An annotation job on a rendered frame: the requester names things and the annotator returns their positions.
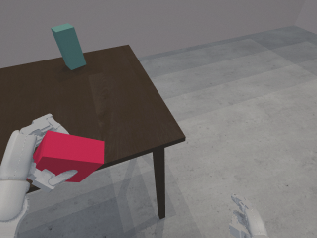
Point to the sponge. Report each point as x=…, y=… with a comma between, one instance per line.
x=59, y=152

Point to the robot right hand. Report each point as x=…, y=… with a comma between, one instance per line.
x=248, y=224

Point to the robot left hand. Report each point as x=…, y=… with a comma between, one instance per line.
x=17, y=161

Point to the table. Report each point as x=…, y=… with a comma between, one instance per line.
x=110, y=99

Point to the left robot forearm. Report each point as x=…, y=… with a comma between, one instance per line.
x=14, y=206

